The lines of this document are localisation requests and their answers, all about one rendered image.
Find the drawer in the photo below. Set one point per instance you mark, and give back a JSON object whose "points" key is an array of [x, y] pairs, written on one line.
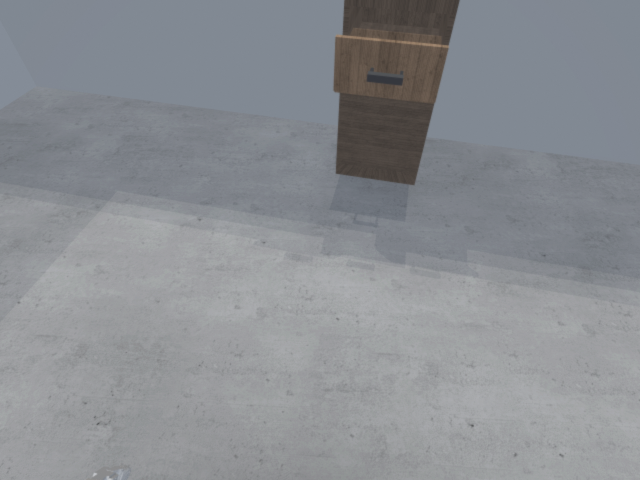
{"points": [[420, 56]]}

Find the cabinet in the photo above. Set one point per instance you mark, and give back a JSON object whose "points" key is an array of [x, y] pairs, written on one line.
{"points": [[381, 138]]}

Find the handle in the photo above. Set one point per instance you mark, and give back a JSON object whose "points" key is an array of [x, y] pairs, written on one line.
{"points": [[385, 78]]}

